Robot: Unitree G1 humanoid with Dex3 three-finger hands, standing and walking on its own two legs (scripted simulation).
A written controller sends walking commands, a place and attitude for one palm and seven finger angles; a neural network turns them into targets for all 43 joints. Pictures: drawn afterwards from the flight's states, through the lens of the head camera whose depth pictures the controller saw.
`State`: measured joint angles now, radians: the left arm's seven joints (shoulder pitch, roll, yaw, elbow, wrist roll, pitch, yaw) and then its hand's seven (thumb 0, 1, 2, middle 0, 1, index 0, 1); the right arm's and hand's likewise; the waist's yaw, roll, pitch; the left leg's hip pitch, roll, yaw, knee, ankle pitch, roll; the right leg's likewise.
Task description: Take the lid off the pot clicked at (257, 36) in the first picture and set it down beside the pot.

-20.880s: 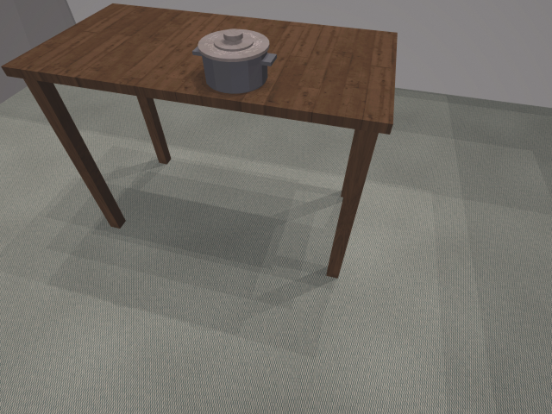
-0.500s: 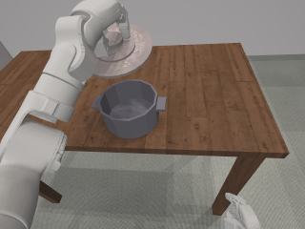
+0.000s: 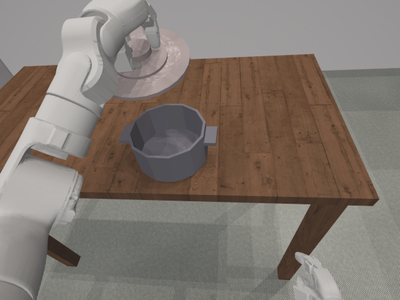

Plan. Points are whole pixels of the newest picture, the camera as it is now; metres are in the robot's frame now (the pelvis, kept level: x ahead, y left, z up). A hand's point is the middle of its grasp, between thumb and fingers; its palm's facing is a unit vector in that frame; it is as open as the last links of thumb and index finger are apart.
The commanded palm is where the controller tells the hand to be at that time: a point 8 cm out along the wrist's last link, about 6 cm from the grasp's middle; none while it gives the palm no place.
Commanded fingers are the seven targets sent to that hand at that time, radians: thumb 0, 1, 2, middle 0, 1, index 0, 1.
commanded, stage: move the lid sideways beside the pot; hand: left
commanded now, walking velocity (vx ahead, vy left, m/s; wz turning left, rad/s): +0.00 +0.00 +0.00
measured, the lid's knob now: (137, 50) +0.49 +0.12 +0.27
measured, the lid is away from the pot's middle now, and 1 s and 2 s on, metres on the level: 0.05 0.16 0.23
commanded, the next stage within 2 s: lower the lid onto the table in 1.82 s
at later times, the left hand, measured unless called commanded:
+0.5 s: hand (94, 60) +0.43 +0.17 +0.28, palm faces -0.09 -0.02 -1.00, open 7.9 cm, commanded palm +0.40 +0.19 +0.36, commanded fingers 0.00 0.52 1.16 -0.90 -0.90 -0.91 -0.91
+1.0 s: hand (52, 61) +0.43 +0.25 +0.29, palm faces -0.10 -0.03 -0.99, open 7.9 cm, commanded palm +0.40 +0.25 +0.36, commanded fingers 0.00 0.52 1.16 -0.90 -0.90 -0.91 -0.91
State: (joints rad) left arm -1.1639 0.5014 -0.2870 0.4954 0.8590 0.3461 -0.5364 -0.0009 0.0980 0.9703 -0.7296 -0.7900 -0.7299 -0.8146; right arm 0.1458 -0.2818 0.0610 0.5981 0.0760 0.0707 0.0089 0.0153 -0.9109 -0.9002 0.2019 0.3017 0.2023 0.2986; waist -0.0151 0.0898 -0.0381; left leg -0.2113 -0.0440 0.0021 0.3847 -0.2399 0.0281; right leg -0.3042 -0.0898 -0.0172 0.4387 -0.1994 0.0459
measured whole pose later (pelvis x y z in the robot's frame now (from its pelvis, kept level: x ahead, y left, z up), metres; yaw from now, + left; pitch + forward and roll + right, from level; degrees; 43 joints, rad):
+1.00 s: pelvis +0.00 +0.00 +0.00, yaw +1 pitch +4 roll +0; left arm -1.08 0.76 -0.12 0.53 0.89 0.24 -0.62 0.00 0.10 0.97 -0.73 -0.79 -0.73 -0.82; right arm 0.21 -0.32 0.04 0.59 0.09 0.11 -0.02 0.02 -0.91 -0.90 0.20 0.30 0.20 0.30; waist -0.03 0.07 -0.01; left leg -0.23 -0.03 -0.02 0.41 -0.25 0.03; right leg -0.29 -0.07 -0.04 0.40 -0.18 0.04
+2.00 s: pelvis +0.00 +0.00 +0.00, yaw +2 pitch +5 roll -1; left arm -1.09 0.86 -0.07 0.64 0.93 0.18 -0.63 0.00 0.10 0.97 -0.73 -0.79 -0.73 -0.82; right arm 0.21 -0.32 0.04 0.60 0.10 0.16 -0.02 0.01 -0.91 -0.90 0.20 0.30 0.20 0.30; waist -0.03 0.07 0.00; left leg -0.25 -0.02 -0.04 0.41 -0.25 0.03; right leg -0.28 -0.07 -0.06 0.36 -0.16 0.04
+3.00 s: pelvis +0.00 +0.01 +0.00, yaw +1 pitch +5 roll -1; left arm -0.97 0.81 -0.05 0.70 0.91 0.12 -0.57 0.00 0.11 0.96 -0.72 -0.79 -0.72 -0.82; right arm 0.23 -0.30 0.04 0.61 0.09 0.13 -0.02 0.01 -0.91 -0.90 0.20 0.30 0.20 0.30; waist -0.06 0.06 0.00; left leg -0.25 -0.03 -0.03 0.43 -0.26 0.03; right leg -0.28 -0.07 -0.05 0.36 -0.17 0.04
